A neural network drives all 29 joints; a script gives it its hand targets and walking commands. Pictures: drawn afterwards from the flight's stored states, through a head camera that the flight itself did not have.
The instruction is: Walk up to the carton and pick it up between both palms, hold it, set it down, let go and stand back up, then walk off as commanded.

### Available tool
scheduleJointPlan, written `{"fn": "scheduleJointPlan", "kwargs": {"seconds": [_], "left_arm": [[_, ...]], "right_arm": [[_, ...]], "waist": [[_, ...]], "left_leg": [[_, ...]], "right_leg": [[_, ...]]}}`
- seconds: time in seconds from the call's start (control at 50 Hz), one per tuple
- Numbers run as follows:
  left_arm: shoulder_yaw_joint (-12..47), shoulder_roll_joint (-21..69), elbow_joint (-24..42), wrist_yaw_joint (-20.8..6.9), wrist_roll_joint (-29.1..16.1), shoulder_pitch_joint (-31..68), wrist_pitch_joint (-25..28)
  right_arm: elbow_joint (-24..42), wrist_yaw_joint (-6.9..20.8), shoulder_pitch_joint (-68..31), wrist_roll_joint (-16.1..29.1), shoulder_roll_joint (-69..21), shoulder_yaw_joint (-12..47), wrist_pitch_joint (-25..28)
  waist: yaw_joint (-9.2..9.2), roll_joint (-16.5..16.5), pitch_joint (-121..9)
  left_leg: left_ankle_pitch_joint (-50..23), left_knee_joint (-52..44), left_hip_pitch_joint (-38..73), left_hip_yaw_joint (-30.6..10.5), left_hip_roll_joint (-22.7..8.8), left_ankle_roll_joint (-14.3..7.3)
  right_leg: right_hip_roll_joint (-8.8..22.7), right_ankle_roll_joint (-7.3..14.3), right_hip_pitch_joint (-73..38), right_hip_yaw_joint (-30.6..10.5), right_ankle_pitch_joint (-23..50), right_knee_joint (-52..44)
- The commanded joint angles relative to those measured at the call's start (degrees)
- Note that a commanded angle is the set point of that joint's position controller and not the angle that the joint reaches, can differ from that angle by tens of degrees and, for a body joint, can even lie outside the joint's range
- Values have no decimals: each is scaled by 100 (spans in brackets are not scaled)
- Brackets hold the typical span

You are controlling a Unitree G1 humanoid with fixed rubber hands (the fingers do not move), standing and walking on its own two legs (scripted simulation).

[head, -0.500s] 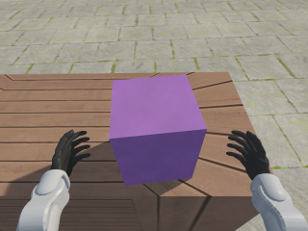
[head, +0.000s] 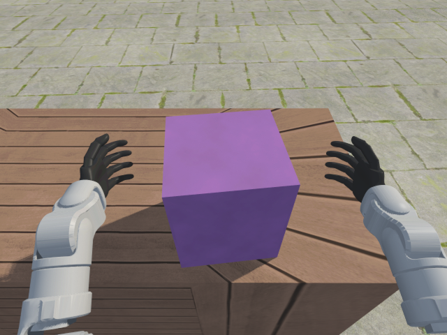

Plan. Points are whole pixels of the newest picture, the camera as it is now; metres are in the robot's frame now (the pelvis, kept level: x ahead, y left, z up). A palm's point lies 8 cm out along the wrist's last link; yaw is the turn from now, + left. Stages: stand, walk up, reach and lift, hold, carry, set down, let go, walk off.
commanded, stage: reach and lift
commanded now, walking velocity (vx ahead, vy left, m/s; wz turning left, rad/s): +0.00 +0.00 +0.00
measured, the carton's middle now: (224, 190) +0.41 +0.05 +0.03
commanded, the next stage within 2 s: none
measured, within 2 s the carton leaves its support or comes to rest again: neither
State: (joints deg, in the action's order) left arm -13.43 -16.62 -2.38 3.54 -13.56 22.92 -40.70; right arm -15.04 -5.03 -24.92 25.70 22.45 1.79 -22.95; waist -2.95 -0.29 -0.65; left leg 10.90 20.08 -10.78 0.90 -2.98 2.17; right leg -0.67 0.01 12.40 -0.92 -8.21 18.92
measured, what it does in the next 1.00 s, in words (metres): stands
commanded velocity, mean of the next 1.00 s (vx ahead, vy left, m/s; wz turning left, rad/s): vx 0.00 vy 0.00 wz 0.00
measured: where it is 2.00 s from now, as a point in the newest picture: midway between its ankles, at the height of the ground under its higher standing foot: outside the picture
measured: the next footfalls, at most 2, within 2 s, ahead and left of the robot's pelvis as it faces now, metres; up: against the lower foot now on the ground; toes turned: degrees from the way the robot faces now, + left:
none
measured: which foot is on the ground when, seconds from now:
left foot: down 0.00-1.00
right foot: down 0.00-1.00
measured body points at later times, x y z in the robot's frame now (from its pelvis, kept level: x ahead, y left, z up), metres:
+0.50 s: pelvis -0.01 +0.00 +0.00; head +0.03 +0.01 +0.45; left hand +0.39 +0.27 +0.17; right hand +0.46 -0.16 +0.17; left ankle -0.01 +0.14 -0.75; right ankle +0.02 -0.12 -0.75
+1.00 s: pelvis +0.01 +0.00 +0.00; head +0.06 +0.01 +0.44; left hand +0.40 +0.27 +0.09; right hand +0.47 -0.14 +0.09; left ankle -0.01 +0.14 -0.75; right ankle +0.02 -0.12 -0.75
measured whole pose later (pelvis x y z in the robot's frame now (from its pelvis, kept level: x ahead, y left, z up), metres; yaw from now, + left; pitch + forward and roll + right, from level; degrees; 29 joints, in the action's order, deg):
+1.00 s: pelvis +0.01 +0.00 +0.00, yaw +3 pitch +9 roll -2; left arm -5.9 -16.3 -37.3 3.8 -11.7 39.3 -17.6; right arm -48.3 -4.6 -43.6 19.3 16.6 0.3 -8.3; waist -4.0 0.4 -4.0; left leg 12.3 24.5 -21.6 -2.9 -3.2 2.6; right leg -1.3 0.1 19.5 1.9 -8.2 18.3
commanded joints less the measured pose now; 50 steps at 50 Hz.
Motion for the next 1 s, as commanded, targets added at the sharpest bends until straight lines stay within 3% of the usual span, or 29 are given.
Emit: {"fn": "scheduleJointPlan", "kwargs": {"seconds": [0.0,0.04,0.06,0.08,0.12,0.14,0.2,0.24,0.28,0.32,0.36,0.4,0.42,0.44,0.46,0.48,0.52,0.56,0.6,0.64,0.68,0.7,0.72,0.74,0.78,0.8,0.92,0.96,0.98], "left_arm": [[-386,-1305,1641,73,9,2457,344],[-407,-1306,1054,67,-70,3043,308],[-210,-1225,918,52,-90,3182,285],[-165,-1208,620,55,-39,3110,255],[-157,-1542,927,51,-87,3558,327],[-154,-1514,1143,104,-88,3603,336],[-53,-1593,454,152,-246,4060,302],[-58,-1742,313,195,-222,4302,390],[111,-1665,462,212,-218,4326,400],[41,-1745,-368,205,-192,4542,415],[209,-1783,-915,172,-345,4899,547],[363,-1834,-163,201,-520,5124,639],[307,-1846,-291,198,-427,5079,641],[342,-1736,-187,209,-327,5057,548],[346,-1804,-523,190,-227,5443,572],[424,-1907,-986,169,-449,5902,604],[300,-1799,-1119,152,-276,5359,700],[337,-2017,-849,205,-410,5919,861],[503,-1799,-1735,190,-311,5903,914],[532,-1741,-1302,198,-336,5686,1039],[460,-1731,-1873,126,-276,5633,1115],[590,-1593,-2378,58,-236,5567,1188],[535,-1609,-2516,21,-104,5631,1295],[625,-1506,-2312,7,-85,5182,1431],[601,-1379,-2768,-4,45,5314,1665],[582,-1433,-2245,31,24,5222,1828],[430,-1100,-1510,72,219,4841,2680],[437,-1110,-2210,9,286,4804,2846],[523,-980,-2022,48,206,4663,3042]], "right_arm": [[1554,-5,-2891,87,1205,-592,411],[1053,26,-3509,60,1234,-572,325],[700,36,-3522,67,1222,-635,280],[338,68,-3458,38,1280,-604,206],[690,27,-3838,77,1315,-684,297],[839,31,-3958,112,1310,-653,368],[240,71,-4426,40,1507,-866,261],[62,119,-4681,50,1459,-719,295],[-212,182,-4744,219,1419,-667,261],[-547,201,-5070,221,1383,-500,221],[-872,226,-5389,82,1454,-481,215],[-462,194,-5551,147,1529,-678,344],[-561,158,-5620,89,1625,-738,422],[-875,145,-5507,51,1591,-748,395],[-1390,177,-5744,94,1641,-745,357],[-1069,186,-6159,68,1523,-722,341],[-1318,178,-5789,102,1432,-480,370],[-1180,154,-6220,112,1456,-462,435],[-1826,167,-6192,81,1394,-423,416],[-1459,139,-6107,88,1537,-502,573],[-1889,141,-6042,96,1293,-287,570],[-2327,133,-5856,-24,1194,-432,595],[-2230,99,-5931,-56,1147,-347,634],[-2024,64,-5510,-82,1093,-348,782],[-2752,87,-5532,-269,1002,-475,901],[-2484,100,-5348,-277,952,-444,1065],[-1644,53,-5212,-577,640,-459,1882],[-1908,61,-5168,-703,455,-380,2004],[-1646,53,-5177,-777,567,-462,2130]], "waist": [[-134,78,-3178],[-156,-74,-2893],[11,66,-2883],[-20,154,-2672],[55,182,-3250],[-57,210,-3526],[61,206,-3413],[-45,88,-3565],[17,357,-3781],[-199,121,-3496],[-125,-134,-3458],[16,240,-4257],[18,166,-4413],[138,494,-4212],[181,544,-4173],[194,229,-4061],[-4,107,-3993],[-61,183,-4400],[8,233,-4002],[8,253,-4584],[-66,99,-4231],[162,237,-3848],[8,118,-3876],[57,294,-3993],[111,272,-3445],[61,426,-3707],[-142,432,-4568],[-172,253,-4023],[-159,170,-4380]], "left_leg": [[-2234,4,358,220,475,24],[-2075,12,191,222,459,-19],[-1909,-18,220,167,437,-4],[-1696,-69,118,146,432,8],[-1911,91,174,181,440,42],[-2181,77,235,198,445,62],[-1846,86,85,162,419,67],[-1753,122,-54,155,407,83],[-2018,161,102,92,419,96],[-1697,102,-182,140,408,30],[-1390,47,-317,105,373,-38],[-2258,276,144,81,432,116],[-2545,349,203,58,413,169],[-2812,369,384,54,429,220],[-2427,318,300,50,410,219],[-2035,335,10,-13,431,138],[-2215,232,-47,32,446,78],[-2269,276,-43,48,458,123],[-2246,322,-11,-19,420,130],[-2800,369,184,1,409,208],[-2741,380,141,12,497,157],[-2336,297,-76,-16,509,133],[-2203,317,-154,-43,518,99],[-2367,285,-109,-26,515,151],[-2120,209,-141,-35,492,171],[-2381,273,113,-27,476,226],[-3436,610,360,65,479,374],[-2697,477,-124,113,479,260],[-2913,518,-147,71,449,302]], "right_leg": [[-282,-18,-1678,-80,1765,145],[-280,-35,-1429,-73,1651,99],[-251,-41,-1403,-32,1485,95],[-224,47,-1398,-61,1263,-1],[-234,-53,-1593,-47,1664,118],[-268,-56,-1767,-26,1874,160],[-291,-60,-1382,0,1530,183],[-286,-30,-1466,1,1445,192],[-256,-36,-1617,17,1824,259],[-266,-90,-1581,-2,1389,207],[-230,-97,-1411,26,1098,150],[-278,-95,-1611,73,2007,260],[-341,-80,-1639,125,2370,332],[-339,-75,-1592,152,2659,315],[-309,-58,-1490,184,2220,263],[-291,-93,-1415,133,1858,235],[-255,-135,-1771,107,2212,283],[-260,-131,-1775,108,2302,276],[-261,-72,-1504,136,2116,243],[-341,-49,-1639,231,2609,299],[-305,-78,-1803,209,2628,267],[-265,-86,-1619,215,2307,229],[-272,-83,-1708,177,2179,228],[-270,-53,-1811,217,2320,226],[-301,-63,-1421,328,1937,227],[-292,-58,-1476,323,2035,193],[-355,-41,-1480,329,2686,292],[-283,-106,-1496,271,2302,296],[-310,-45,-1560,315,2428,365]]}}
